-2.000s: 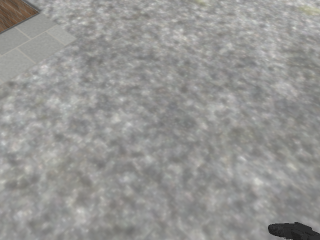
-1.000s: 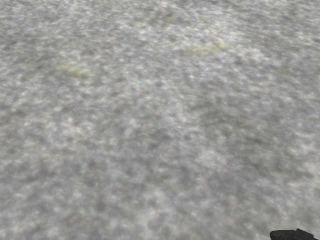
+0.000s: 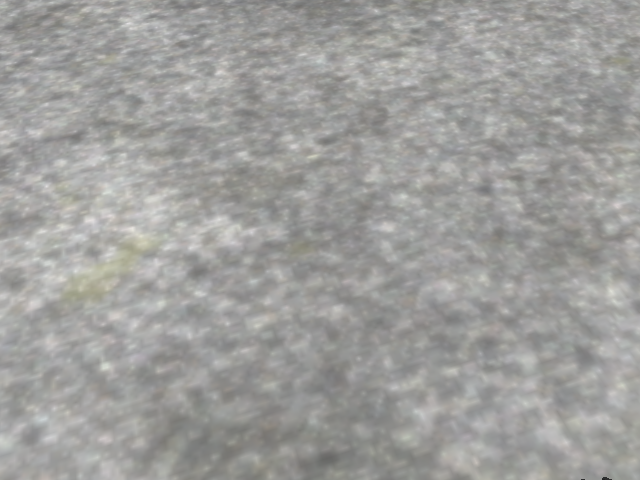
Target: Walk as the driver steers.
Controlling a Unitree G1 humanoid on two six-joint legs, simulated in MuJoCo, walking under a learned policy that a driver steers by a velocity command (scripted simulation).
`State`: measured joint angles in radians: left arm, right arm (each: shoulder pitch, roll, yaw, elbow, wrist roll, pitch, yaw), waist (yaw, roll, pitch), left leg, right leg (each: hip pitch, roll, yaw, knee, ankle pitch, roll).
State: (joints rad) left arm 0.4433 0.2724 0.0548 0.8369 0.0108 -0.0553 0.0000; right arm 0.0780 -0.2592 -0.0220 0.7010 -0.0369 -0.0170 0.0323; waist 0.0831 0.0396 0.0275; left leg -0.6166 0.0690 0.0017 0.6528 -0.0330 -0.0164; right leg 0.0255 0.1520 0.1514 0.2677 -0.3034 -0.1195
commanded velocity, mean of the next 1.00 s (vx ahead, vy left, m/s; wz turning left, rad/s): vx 0.50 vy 0.00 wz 0.06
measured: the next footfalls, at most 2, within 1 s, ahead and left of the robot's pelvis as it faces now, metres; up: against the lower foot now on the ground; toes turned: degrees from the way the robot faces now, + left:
left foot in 0.08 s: +0.22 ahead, +0.12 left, +0.00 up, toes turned +0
right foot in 0.60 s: +0.49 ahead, -0.09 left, +0.00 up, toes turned -5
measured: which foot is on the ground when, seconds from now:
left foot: up 0.00-0.06, down 0.08-0.60, up 0.62-1.00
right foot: down 0.00-0.10, up 0.12-0.58, down 0.60-1.00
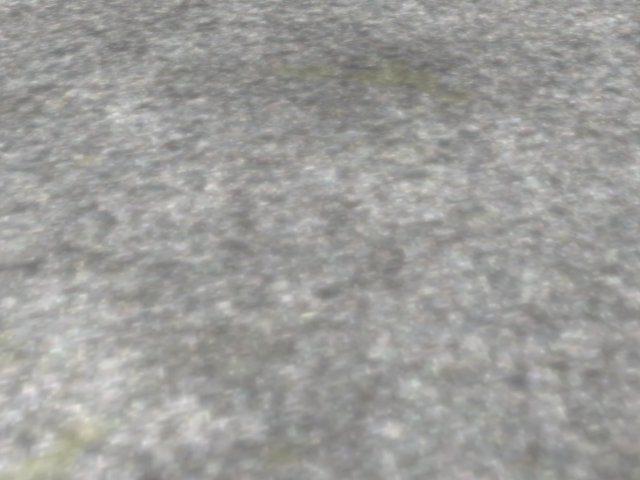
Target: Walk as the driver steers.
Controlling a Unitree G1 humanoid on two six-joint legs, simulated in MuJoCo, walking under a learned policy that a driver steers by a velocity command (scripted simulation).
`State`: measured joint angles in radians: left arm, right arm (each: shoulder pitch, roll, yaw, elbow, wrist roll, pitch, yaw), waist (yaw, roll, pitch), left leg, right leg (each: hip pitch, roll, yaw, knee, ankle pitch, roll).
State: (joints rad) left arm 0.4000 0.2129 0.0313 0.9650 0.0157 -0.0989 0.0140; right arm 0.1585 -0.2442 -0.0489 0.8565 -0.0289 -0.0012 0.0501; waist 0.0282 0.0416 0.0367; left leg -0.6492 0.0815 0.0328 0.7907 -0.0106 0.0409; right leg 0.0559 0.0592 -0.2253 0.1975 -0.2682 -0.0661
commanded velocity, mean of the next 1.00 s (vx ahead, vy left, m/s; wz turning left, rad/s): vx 0.27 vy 0.00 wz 0.57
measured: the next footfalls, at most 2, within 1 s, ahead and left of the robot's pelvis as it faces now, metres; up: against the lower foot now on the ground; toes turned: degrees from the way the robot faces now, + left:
left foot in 0.16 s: +0.24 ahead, +0.09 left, +0.00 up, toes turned +10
right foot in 0.64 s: +0.52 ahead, +0.01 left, +0.00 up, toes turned +26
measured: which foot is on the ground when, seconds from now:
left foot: up 0.00-0.14, down 0.16-0.64, up 0.66-1.00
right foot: down 0.00-0.16, up 0.18-0.62, down 0.64-1.00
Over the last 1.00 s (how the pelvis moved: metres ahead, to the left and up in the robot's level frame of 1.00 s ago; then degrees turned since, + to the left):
0.53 -0.02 0.00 7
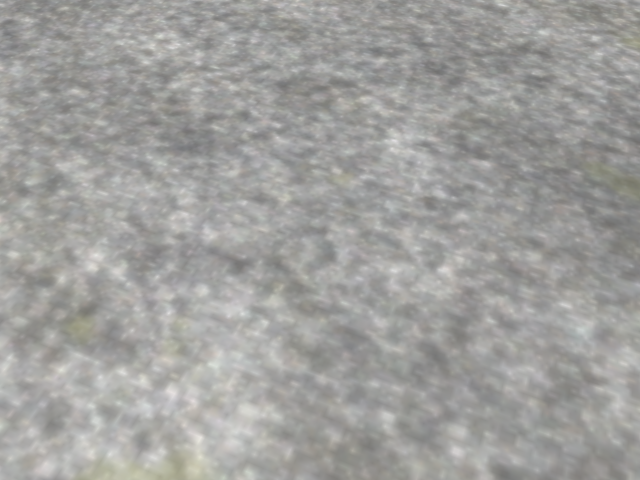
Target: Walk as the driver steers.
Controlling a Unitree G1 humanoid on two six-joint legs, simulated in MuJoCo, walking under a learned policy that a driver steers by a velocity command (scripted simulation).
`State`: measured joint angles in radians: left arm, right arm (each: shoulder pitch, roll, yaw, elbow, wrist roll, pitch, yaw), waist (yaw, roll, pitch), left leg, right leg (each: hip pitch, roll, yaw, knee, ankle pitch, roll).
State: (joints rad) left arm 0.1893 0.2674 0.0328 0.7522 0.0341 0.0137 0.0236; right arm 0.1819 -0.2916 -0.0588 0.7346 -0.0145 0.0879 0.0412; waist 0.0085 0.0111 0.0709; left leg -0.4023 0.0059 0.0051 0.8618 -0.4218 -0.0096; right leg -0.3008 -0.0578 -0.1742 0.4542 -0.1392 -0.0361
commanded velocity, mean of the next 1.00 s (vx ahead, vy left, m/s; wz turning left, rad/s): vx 0.01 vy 0.00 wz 0.48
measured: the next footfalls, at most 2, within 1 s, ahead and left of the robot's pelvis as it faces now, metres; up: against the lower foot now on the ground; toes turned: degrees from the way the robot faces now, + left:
left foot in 0.08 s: +0.04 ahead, +0.11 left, +0.00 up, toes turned +5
right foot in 0.58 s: +0.08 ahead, -0.07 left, +0.00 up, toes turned +25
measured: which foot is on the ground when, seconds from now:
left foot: up 0.00-0.06, down 0.08-0.58, up 0.60-0.96, down 0.98-1.00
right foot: down 0.00-0.08, up 0.10-0.56, down 0.58-1.00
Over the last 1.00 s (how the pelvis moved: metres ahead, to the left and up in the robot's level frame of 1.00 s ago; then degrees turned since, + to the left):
0.36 0.04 -0.01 36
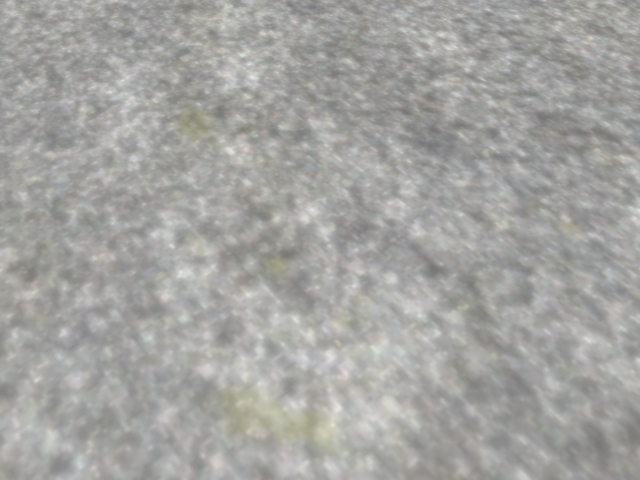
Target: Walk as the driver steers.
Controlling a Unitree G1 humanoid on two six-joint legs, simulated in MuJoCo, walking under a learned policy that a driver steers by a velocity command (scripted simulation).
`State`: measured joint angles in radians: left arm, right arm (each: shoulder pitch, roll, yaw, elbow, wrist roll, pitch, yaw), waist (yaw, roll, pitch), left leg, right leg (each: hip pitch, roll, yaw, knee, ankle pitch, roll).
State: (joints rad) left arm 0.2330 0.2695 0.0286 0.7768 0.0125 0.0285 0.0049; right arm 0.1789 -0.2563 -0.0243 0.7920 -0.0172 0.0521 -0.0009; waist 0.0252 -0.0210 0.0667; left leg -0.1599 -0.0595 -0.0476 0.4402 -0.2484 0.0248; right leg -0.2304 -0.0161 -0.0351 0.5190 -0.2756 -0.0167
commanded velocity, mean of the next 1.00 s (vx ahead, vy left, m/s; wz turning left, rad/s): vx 0.29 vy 0.00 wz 0.03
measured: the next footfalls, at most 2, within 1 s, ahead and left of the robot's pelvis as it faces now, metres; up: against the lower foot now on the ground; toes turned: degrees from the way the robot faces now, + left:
right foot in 0.48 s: +0.11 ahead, -0.11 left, +0.00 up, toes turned -2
left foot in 0.98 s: +0.46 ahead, +0.04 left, +0.00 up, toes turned +3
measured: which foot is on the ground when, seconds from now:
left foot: down 0.00-0.48, up 0.50-0.96, down 0.98-1.00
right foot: down 0.00-0.24, up 0.26-0.46, down 0.48-0.98, up 1.00-1.00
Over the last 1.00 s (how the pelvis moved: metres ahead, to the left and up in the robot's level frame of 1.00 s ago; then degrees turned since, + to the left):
-0.01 0.00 0.00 27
